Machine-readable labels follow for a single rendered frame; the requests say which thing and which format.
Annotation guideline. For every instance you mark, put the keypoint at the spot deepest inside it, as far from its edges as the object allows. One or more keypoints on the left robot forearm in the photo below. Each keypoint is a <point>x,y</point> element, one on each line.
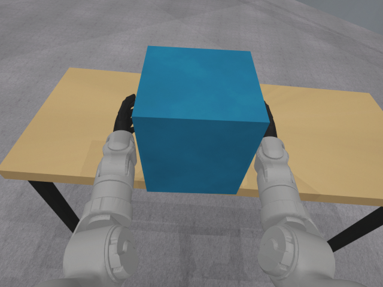
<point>110,202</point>

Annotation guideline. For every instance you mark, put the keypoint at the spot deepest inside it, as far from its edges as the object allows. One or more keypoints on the table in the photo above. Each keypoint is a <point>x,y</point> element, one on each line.
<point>334,140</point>

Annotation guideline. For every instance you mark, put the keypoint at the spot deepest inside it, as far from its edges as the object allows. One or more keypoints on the carton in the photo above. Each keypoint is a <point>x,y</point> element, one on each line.
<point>199,117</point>

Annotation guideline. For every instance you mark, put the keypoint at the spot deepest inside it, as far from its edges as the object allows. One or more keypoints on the left robot upper arm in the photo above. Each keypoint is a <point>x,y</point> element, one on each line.
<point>101,257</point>

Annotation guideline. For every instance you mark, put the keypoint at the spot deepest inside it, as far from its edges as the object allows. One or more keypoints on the robot left hand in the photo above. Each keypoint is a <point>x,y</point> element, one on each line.
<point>123,120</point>

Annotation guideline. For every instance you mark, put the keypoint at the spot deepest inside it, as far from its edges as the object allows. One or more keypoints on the right robot upper arm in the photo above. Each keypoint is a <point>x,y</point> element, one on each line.
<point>295,258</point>

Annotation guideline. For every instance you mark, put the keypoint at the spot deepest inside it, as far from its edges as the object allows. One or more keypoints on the robot right hand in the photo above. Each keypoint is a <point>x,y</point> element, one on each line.
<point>271,130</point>

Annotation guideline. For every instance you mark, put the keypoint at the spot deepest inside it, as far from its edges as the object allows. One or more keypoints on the right robot forearm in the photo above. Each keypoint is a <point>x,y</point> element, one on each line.
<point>278,191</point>

